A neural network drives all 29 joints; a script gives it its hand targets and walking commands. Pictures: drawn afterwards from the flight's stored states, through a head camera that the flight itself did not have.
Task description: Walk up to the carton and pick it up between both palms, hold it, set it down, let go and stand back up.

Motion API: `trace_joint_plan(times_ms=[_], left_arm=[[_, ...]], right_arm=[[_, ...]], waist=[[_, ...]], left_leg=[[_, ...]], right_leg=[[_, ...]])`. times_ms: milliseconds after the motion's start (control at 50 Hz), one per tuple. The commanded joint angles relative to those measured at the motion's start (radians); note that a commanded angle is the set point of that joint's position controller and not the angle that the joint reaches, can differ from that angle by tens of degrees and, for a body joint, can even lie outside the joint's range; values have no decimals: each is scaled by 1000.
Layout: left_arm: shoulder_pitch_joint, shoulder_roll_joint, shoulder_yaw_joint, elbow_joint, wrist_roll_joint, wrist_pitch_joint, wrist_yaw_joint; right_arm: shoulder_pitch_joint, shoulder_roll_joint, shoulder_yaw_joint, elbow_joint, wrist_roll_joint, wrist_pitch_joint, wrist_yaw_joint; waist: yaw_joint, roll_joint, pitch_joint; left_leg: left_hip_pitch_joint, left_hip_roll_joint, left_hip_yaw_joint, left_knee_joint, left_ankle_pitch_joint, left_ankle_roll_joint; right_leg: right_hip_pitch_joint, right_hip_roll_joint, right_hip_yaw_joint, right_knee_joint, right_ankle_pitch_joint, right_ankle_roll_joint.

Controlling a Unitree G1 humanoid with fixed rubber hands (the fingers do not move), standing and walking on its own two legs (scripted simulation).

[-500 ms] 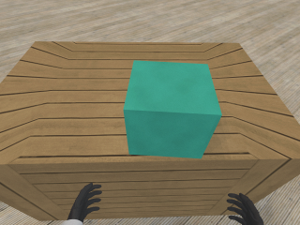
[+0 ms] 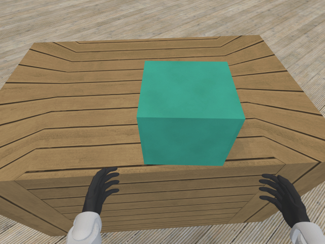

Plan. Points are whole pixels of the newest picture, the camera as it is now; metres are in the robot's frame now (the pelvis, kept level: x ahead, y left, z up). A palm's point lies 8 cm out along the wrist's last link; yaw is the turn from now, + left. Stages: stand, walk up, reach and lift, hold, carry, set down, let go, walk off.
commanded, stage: reach and lift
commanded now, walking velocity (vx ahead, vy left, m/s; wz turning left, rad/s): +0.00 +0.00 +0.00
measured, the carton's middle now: (184, 114) +0.44 -0.04 +0.06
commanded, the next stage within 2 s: none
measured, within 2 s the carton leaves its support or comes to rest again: neither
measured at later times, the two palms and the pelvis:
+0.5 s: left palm (93, 169) +0.26 +0.18 +0.07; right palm (291, 166) +0.27 -0.27 +0.07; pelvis +0.00 -0.02 +0.00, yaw +2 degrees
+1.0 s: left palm (93, 129) +0.34 +0.18 +0.12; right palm (289, 122) +0.35 -0.27 +0.13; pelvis -0.01 -0.02 +0.00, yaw +2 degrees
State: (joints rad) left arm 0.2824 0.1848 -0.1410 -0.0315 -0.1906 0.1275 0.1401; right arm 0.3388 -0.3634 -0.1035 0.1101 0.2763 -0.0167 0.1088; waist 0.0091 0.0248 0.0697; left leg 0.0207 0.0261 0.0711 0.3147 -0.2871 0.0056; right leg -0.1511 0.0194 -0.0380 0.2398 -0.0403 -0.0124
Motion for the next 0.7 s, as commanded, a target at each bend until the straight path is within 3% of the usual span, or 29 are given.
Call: trace_joint_plan(times_ms=[0, 100, 240, 520, 600, 680], left_arm=[[-132, 68, 68, -220, 2, -61, 9], [-202, 72, 88, -209, -20, -47, 0], [-314, 119, 125, -251, -59, 46, -21], [-539, 190, 225, -315, -95, 295, -47], [-641, 206, 243, -318, -97, 364, -46], [-719, 218, 263, -307, -99, 419, -49]], right_arm=[[-138, -185, -91, -212, 31, -63, -8], [-209, -195, -93, -215, 35, -43, -24], [-333, -200, -95, -254, 50, 45, -49], [-620, -245, -94, -297, 89, 235, -104], [-736, -272, -101, -262, 107, 280, -112], [-825, -288, -99, -224, 114, 312, -120]], waist=[[19, -37, -164], [3, -55, -188], [-20, -92, -232], [-36, -76, -350], [-41, -48, -391], [-45, -56, -431]], left_leg=[[-382, 21, -58, -129, 211, -50], [-407, 14, -58, -140, 150, -35], [-411, 13, -56, -154, 84, -7], [-415, 10, -74, -133, 165, 15], [-415, 9, -78, -121, 207, 13], [-426, 7, -81, -111, 230, 16]], right_leg=[[441, -2, 114, 61, 177, -32], [460, -16, 120, 52, 158, -25], [467, -33, 124, 34, 134, -17], [504, -32, 120, 51, 254, -25], [505, -25, 115, 65, 292, -34], [519, -20, 112, 79, 315, -37]])
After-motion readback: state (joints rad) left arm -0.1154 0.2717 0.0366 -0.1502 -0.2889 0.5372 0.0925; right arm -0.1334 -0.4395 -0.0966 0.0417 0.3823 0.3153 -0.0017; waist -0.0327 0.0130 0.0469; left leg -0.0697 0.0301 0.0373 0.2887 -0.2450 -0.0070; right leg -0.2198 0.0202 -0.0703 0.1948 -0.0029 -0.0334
